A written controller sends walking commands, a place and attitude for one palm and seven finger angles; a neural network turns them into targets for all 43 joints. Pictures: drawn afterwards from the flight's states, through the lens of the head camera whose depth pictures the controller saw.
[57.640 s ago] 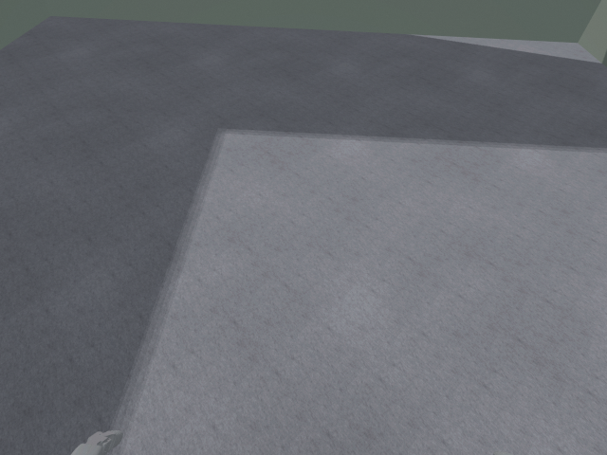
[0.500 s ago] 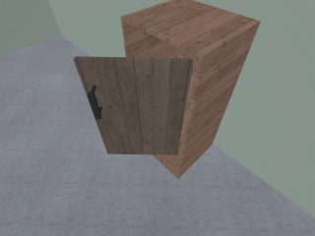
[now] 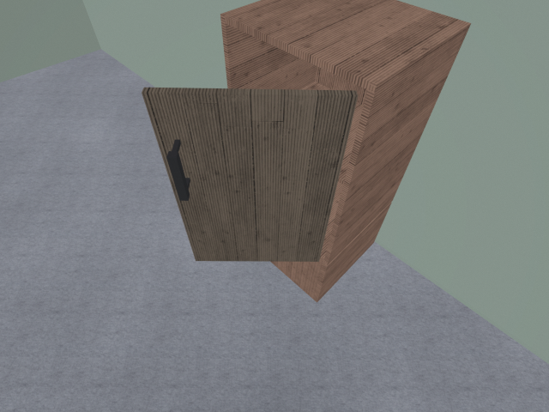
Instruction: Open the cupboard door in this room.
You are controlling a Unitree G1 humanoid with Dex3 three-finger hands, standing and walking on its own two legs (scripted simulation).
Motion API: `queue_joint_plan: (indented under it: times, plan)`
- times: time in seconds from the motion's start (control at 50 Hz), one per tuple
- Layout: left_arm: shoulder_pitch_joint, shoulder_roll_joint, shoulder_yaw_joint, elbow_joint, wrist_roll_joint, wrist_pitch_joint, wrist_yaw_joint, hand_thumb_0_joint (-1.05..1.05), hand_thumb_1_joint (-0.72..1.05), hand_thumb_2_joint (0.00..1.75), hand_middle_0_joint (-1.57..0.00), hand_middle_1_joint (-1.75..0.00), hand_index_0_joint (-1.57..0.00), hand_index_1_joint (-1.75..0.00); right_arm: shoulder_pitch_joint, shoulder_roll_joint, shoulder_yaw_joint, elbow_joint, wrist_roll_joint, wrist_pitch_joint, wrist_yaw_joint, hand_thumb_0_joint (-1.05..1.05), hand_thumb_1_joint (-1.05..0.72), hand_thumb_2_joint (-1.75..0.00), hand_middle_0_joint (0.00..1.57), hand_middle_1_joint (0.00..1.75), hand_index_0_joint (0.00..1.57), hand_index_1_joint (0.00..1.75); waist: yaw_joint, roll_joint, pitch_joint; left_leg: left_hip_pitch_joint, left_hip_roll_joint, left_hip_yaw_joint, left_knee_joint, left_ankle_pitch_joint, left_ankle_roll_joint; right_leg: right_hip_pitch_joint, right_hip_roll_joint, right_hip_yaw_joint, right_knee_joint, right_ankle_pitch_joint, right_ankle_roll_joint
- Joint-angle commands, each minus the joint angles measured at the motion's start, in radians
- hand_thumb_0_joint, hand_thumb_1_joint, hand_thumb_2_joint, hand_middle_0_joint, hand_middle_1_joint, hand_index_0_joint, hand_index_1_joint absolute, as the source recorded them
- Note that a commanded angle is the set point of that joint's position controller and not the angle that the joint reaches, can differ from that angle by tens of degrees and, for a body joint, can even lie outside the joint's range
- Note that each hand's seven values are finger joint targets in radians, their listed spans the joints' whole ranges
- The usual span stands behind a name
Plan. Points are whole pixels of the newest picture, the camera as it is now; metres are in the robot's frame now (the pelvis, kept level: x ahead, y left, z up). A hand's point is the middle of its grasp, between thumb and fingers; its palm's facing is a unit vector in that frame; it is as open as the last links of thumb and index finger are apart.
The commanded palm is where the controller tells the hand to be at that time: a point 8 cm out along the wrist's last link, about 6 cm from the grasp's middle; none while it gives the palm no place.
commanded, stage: come to a stop and stand still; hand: left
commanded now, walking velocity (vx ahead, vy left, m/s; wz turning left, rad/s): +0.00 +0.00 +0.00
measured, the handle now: (180, 170) +0.57 +0.24 -0.03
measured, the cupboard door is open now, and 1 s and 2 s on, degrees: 45 45 45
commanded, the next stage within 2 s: look again from close up in 0.60 s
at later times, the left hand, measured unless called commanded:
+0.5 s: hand out of the picture +0.02 +0.16 -0.17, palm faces +0.00 -0.98 -0.20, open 7.4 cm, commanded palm none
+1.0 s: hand out of the picture +0.03 +0.16 -0.17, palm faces +0.00 -0.98 -0.22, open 7.4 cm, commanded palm none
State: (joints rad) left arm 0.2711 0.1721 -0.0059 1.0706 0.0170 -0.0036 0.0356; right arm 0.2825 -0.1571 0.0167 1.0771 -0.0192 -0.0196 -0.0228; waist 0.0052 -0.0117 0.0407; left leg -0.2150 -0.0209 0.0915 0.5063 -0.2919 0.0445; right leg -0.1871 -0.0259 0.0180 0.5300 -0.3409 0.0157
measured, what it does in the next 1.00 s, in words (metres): stands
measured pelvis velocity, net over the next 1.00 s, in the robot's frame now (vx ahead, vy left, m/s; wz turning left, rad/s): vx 0.01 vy -0.03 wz -0.01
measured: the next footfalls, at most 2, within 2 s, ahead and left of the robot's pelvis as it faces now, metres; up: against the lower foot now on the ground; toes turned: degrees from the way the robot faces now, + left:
none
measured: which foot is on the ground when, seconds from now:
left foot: down 0.00-1.00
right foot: down 0.00-1.00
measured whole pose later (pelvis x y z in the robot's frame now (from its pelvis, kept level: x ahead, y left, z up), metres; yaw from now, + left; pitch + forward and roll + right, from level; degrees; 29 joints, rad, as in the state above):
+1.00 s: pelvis +0.01 -0.03 +0.01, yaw +0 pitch +0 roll +1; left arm 0.24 0.19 0.00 1.10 0.02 -0.02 0.03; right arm 0.20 -0.19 0.01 1.13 -0.01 -0.02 -0.02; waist 0.01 -0.02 0.04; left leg -0.16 0.02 0.08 0.43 -0.26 0.00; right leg -0.14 0.01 0.01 0.47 -0.32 -0.03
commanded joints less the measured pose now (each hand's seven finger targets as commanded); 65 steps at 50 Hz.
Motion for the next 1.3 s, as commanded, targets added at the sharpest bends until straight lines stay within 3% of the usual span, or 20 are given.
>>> queue_joint_plan:
  times: [0.0,0.14,0.24,0.38,0.6,0.74,0.88,1.1,1.28]
  plan:
    - [0.055,0.095,0.018,-0.021,-0.003,-0.013,0.006,0.00,0.90,0.90,-0.20,-0.30,-0.20,-0.30,0.034,-0.119,-0.027,-0.030,0.004,-0.020,-0.012,0.00,-0.90,-0.90,0.20,0.30,0.20,0.30,0.002,0.034,-0.008,0.038,0.142,-0.134,-0.114,0.264,0.021,-0.026,-0.048,0.036,-0.061,0.190,-0.047]
    - [0.046,0.104,0.020,-0.012,-0.002,-0.016,0.008,0.00,0.90,0.90,-0.20,-0.30,-0.20,-0.30,0.029,-0.115,-0.029,-0.008,0.006,-0.020,-0.015,0.00,-0.90,-0.90,0.20,0.30,0.20,0.30,-0.002,0.006,-0.013,0.070,0.138,-0.116,-0.098,0.323,0.016,-0.018,-0.060,0.046,-0.068,0.280,-0.048]
    - [0.041,0.110,0.020,-0.007,-0.001,-0.017,0.008,0.00,0.90,0.90,-0.20,-0.30,-0.20,-0.30,0.013,-0.113,-0.031,0.000,0.007,-0.017,-0.013,0.00,-0.90,-0.90,0.20,0.30,0.20,0.30,-0.004,0.001,0.001,0.066,0.133,-0.106,-0.099,0.284,0.009,-0.021,-0.066,0.056,-0.083,0.302,-0.051]
    - [0.032,0.116,0.021,-0.008,-0.001,-0.017,0.005,0.00,0.90,0.90,-0.20,-0.30,-0.20,-0.30,-0.009,-0.119,-0.033,0.003,0.006,-0.014,-0.011,0.00,-0.90,-0.90,0.20,0.30,0.20,0.30,-0.005,0.011,0.009,0.066,0.132,-0.106,-0.112,0.232,0.003,-0.032,-0.067,0.071,-0.100,0.279,-0.054]
    - [0.022,0.130,0.023,-0.009,-0.003,-0.023,0.002,0.00,0.90,0.90,-0.20,-0.30,-0.20,-0.30,-0.030,-0.137,-0.035,0.009,0.006,-0.016,-0.012,0.00,-0.90,-0.90,0.20,0.30,0.20,0.30,-0.004,0.006,-0.029,0.095,0.136,-0.101,-0.108,0.264,-0.003,-0.012,-0.073,0.079,-0.110,0.334,-0.056]
    - [0.022,0.134,0.024,-0.007,-0.001,-0.026,0.002,0.00,0.90,0.90,-0.20,-0.30,-0.20,-0.30,-0.038,-0.136,-0.035,0.016,0.007,-0.014,-0.012,0.00,-0.90,-0.90,0.20,0.30,0.20,0.30,-0.003,-0.015,-0.016,0.092,0.137,-0.097,-0.116,0.252,-0.006,-0.010,-0.073,0.086,-0.124,0.351,-0.059]
    - [0.013,0.147,0.026,-0.006,-0.003,-0.027,0.001,0.00,0.90,0.90,-0.20,-0.30,-0.20,-0.30,-0.045,-0.147,-0.034,0.022,0.007,-0.014,-0.012,0.00,-0.90,-0.90,0.20,0.30,0.20,0.30,-0.003,0.012,-0.024,0.096,0.139,-0.097,-0.122,0.261,-0.011,-0.001,-0.078,0.086,-0.131,0.359,-0.060]
    - [0.005,0.156,0.028,-0.007,-0.003,-0.030,-0.002,0.00,0.90,0.90,-0.20,-0.30,-0.20,-0.30,-0.055,-0.155,-0.034,0.023,0.006,-0.013,-0.011,0.00,-0.90,-0.90,0.20,0.30,0.20,0.30,-0.002,0.003,-0.018,0.096,0.140,-0.100,-0.135,0.239,-0.017,-0.002,-0.079,0.092,-0.152,0.348,-0.061]
    - [0.005,0.168,0.031,-0.008,-0.003,-0.034,-0.001,0.00,0.90,0.90,-0.20,-0.30,-0.20,-0.30,-0.059,-0.164,-0.034,0.025,0.007,-0.014,-0.012,0.00,-0.90,-0.90,0.20,0.30,0.20,0.30,0.000,-0.004,-0.031,0.104,0.142,-0.095,-0.131,0.270,-0.021,0.018,-0.085,0.088,-0.153,0.409,-0.059]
